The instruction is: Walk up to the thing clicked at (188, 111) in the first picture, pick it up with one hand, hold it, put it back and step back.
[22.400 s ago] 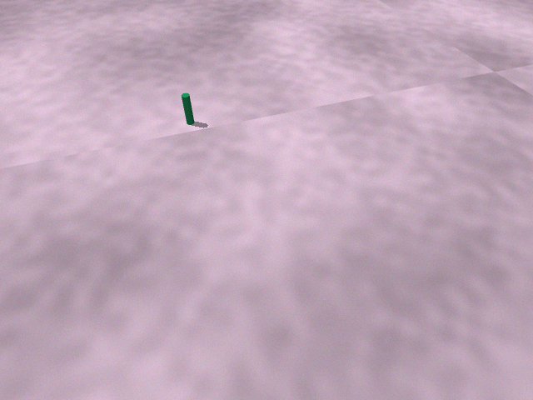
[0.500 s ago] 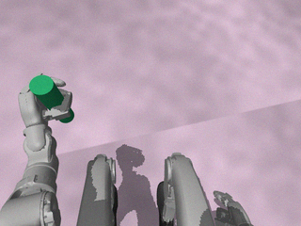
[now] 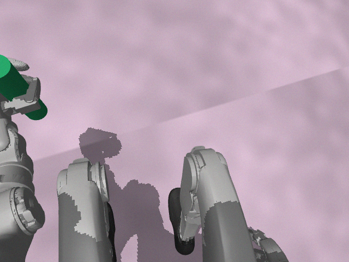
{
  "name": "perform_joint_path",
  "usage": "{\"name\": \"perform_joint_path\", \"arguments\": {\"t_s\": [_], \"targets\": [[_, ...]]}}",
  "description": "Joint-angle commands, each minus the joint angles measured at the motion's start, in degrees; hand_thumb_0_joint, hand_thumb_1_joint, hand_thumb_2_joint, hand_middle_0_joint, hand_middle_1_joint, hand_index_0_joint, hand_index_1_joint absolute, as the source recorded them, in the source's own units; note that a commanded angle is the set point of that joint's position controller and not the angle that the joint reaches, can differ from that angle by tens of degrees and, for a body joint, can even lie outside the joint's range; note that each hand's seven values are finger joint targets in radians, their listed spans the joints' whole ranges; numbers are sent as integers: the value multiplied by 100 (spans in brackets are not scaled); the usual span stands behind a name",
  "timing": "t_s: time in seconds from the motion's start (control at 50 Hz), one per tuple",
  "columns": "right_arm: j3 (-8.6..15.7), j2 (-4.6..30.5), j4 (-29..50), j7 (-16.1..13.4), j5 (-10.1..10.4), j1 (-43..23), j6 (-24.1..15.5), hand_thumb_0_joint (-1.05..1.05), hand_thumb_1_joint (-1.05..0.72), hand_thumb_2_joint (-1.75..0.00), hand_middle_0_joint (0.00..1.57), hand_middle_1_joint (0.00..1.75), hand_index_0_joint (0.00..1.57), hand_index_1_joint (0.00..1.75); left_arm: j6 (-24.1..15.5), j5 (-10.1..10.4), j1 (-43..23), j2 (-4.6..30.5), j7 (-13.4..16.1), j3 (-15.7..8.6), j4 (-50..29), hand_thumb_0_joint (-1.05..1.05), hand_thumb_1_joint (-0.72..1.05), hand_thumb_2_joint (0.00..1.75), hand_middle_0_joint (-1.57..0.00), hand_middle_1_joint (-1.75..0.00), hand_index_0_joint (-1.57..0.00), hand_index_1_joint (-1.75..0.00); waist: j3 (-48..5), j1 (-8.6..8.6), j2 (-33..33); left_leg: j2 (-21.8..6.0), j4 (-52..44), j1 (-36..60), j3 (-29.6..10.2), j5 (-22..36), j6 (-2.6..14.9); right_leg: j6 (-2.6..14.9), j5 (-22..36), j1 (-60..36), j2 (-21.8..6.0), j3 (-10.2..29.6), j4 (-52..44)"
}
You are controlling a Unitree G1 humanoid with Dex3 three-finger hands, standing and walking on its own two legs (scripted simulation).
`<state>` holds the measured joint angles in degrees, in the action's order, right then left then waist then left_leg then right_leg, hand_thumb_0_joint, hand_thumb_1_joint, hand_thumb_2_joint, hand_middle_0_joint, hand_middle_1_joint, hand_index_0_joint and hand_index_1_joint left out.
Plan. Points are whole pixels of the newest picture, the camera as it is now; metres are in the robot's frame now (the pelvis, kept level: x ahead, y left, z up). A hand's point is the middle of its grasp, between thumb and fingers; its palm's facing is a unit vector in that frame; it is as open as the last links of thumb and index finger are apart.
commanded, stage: crouch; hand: left
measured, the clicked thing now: (19, 93) +0.47 +0.27 -0.07
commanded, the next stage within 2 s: lower in 0.54 s
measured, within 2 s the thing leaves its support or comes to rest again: rests again in 1.88 s
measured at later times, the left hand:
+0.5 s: hand (32, 96) +0.48 +0.27 -0.12, palm faces +0.30 -0.95 -0.01, open 6.2 cm
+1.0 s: hand (40, 104) +0.49 +0.27 -0.18, palm faces +0.31 -0.95 -0.02, open 6.2 cm
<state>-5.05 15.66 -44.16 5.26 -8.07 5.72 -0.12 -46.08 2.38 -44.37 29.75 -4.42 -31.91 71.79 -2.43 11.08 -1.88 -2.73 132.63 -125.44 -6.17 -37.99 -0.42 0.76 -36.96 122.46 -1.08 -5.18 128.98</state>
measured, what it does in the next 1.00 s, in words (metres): lowers itself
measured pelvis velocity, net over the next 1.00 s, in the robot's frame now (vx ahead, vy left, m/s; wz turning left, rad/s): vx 0.00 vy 0.01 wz -0.10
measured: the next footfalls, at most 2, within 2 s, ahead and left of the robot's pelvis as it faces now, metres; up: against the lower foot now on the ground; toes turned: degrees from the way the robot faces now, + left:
none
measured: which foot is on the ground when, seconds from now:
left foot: down 0.00-1.00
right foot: down 0.00-1.00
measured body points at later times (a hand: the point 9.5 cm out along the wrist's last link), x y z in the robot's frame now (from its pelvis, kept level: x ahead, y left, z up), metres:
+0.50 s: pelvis +0.00 +0.01 -0.04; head +0.23 +0.09 +0.33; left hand +0.46 +0.32 -0.12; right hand +0.08 -0.27 -0.14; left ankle +0.09 +0.13 -0.32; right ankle +0.11 -0.11 -0.32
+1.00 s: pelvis +0.00 +0.01 -0.06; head +0.25 +0.12 +0.30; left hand +0.46 +0.32 -0.18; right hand +0.08 -0.27 -0.13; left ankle +0.09 +0.13 -0.32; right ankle +0.11 -0.11 -0.32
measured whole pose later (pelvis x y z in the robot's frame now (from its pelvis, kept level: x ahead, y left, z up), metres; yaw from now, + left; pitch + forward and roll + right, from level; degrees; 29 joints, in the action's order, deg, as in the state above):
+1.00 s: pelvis +0.00 +0.01 -0.06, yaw -6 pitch +21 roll -12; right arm -18.1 19.3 -38.2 7.3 -15.1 -0.8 1.4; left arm -51.1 2.8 -44.1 42.8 -3.2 -33.6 77.1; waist 10.4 14.9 -9.5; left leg -2.0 146.8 -130.6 -13.8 -39.1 -0.1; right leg -0.9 -36.0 123.8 0.3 -10.9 137.4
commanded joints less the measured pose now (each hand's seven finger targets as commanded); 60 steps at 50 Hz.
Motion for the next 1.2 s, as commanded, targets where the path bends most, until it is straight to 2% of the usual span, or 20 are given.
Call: {"name": "perform_joint_path", "arguments": {"t_s": [0.0, 0.04, 0.1, 0.14, 0.2, 0.24, 0.26, 0.32, 0.38, 0.5, 0.56, 0.62, 0.66, 0.72, 0.82, 0.92, 0.94, 0.96, 1.06, 1.18], "targets": [[287, 1433, 317, -66, -79, 728, -25, 0, -89, -90, 20, 30, 20, 30, -615, 153, -2125, 1810, -65, -323, -1327, 0, 46, 128, -126, -139, -129, -137, -3961, -84, 1400, 169, -1338, 2241, 300, 362, 92, 87, 606, -2132, 269, -171, -1178], [259, 1500, 377, -58, -121, 728, -1, 0, -89, -90, 20, 30, 20, 30, -609, 119, -2080, 1915, -90, -420, -1373, 0, 47, 128, -127, -139, -130, -138, -4049, -79, 1550, 157, -1233, 2353, 254, 647, 64, 95, 868, -2088, 267, -214, -1025], [219, 1544, 334, -53, -178, 713, 35, 0, -89, -90, 20, 30, 20, 30, -586, 97, -2038, 1760, -164, -300, -1333, 0, 49, 129, -128, -140, -130, -138, -3807, 0, 1714, 129, -1148, 2405, 184, 681, 33, 114, 913, -1798, 279, -275, -887], [167, 1576, 349, -39, -211, 792, 68, 0, -89, -90, 20, 30, 20, 30, -575, 86, -1946, 1946, -171, -401, -1422, 0, 52, 129, -129, -140, -131, -138, -3919, -15, 1774, 127, -1053, 2395, 177, 809, 26, 104, 1036, -1972, 293, -296, -856], [127, 1636, 330, -17, -262, 799, 88, 0, -89, -90, 20, 30, 20, 30, -572, 103, -2038, 1849, -205, -302, -1596, 0, 53, 129, -127, -139, -130, -137, -3861, 87, 1952, 99, -986, 2572, 88, 935, -5, 115, 1135, -1779, 292, -380, -716], [77, 1647, 286, -6, -289, 773, 112, 0, -89, -90, 20, 30, 20, 30, -575, 99, -2120, 1941, -187, -290, -1574, 0, 53, 129, -128, -140, -131, -138, -3747, 166, 1910, 98, -888, 2379, 59, 730, 13, 94, 1007, -1768, 295, -397, -693], [66, 1662, 259, -1, -299, 768, 107, 0, -89, -90, 20, 30, 20, 30, -571, 110, -2158, 1796, -188, -190, -1535, 0, 55, 130, -128, -140, -131, -138, -3631, 187, 1874, 97, -886, 2402, 40, 671, 11, 98, 961, -1640, 291, -421, -689], [-8, 1675, 283, -4, -344, 726, 141, 0, -89, -90, 20, 30, 20, 30, -635, 134, -2224, 2103, -119, -322, -1746, 0, 53, 129, -129, -140, -132, -138, -3721, 172, 1870, 91, -750, 2264, 37, 595, 25, 76, 929, -1807, 320, -428, -673], [-86, 1705, 318, 2, -389, 647, 154, 0, -89, -90, 20, 30, 20, 30, -661, 113, -2195, 2104, -80, -292, -1597, 0, 55, 130, -129, -141, -132, -139, -3540, 263, 1876, 88, -680, 2158, 6, 575, 27, 70, 937, -1770, 313, -464, -621], [-202, 1802, 411, 32, -460, 517, 186, 0, -89, -90, 20, 30, 20, 30, -686, 78, -1988, 2232, -20, -353, -1431, 0, 54, 133, -133, -144, -136, -142, -3365, 236, 2001, 66, -586, 2194, -53, 799, -10, 95, 1099, -1731, 342, -533, -484], [-242, 1858, 495, 52, -490, 450, 200, 0, -89, -90, 20, 30, 20, 30, -664, 56, -1881, 2106, -9, -304, -1237, 0, 56, 136, -137, -147, -140, -146, -3159, 324, 1933, 56, -578, 2164, -107, 696, -5, 88, 1039, -1589, 332, -594, -468], [-254, 1940, 589, 59, -510, 386, 224, 0, -89, -90, 20, 30, 20, 30, -696, 24, -1879, 2367, -27, -387, -1522, 0, 56, 136, -138, -148, -141, -146, -3271, 274, 2159, 36, -599, 2325, -160, 747, -35, 103, 1070, -1585, 338, -644, -372], [-295, 1980, 593, 76, -531, 437, 224, 0, -91, -90, 20, 30, 20, 30, -687, 49, -1775, 2260, -30, -370, -1376, 0, 53, 131, -139, -146, -140, -145, -3311, 373, 2138, 27, -550, 2467, -220, 981, -57, 93, 1250, -1626, 339, -693, -330], [-434, 1972, 652, 97, -538, 339, 225, 0, -90, -90, 20, 30, 20, 30, -696, 147, -1638, 2057, 61, -327, -855, 0, 55, 132, -139, -145, -140, -145, -2802, 539, 1733, 42, -411, 1910, -234, 684, 2, 58, 1079, -1637, 358, -723, -393], [-610, 2064, 690, 105, -631, 182, 207, 0, -90, -90, 20, 30, 20, 30, -973, 134, -2071, 2546, 96, -327, -1019, 0, 59, 131, -139, -144, -140, -143, -2708, 653, 1792, 18, -256, 1812, -270, 463, 38, 16, 966, -1799, 393, -733, -396], [-778, 2183, 633, 117, -762, 60, 195, 0, -90, -90, 20, 30, 20, 30, -1210, 121, -2171, 2657, 111, -237, -877, 0, 57, 130, -137, -141, -137, -141, -2661, 789, 2183, -44, -268, 2295, -404, 639, -59, 32, 1102, -1679, 390, -839, -280], [-784, 2189, 649, 115, -783, -39, 193, 0, -90, -90, 20, 30, 20, 30, -1224, 103, -2111, 2658, 117, -205, -817, 0, 57, 130, -135, -140, -136, -140, -2569, 747, 2239, -55, -255, 2295, -398, 591, -67, 41, 1059, -1602, 396, -840, -257], [-818, 2229, 672, 107, -805, -47, 191, 0, -90, -90, 20, 30, 20, 30, -1248, 84, -2156, 2835, 129, -272, -839, 0, 56, 128, -135, -139, -136, -139, -2576, 751, 2291, -61, -251, 2311, -414, 575, -76, 41, 1049, -1635, 401, -864, -253], [-1002, 2278, 734, 115, -883, -159, 232, 0, -90, -90, 20, 30, 20, 30, -1317, 122, -1840, 2934, 188, -353, -617, 0, 56, 127, -133, -136, -133, -137, -2622, 741, 2379, -79, -179, 2488, -495, 1054, -116, 30, 1411, -1876, 422, -940, -166], [-1173, 2342, 821, 109, -943, -328, 250, 0, -90, -90, 20, 30, 20, 30, -1365, 162, -1702, 2971, 195, -262, -354, 0, 57, 129, -136, -139, -136, -140, -2332, 908, 2138, -100, -47, 2188, -570, 984, -71, -18, 1467, -2047, 464, -1013, -189]]}}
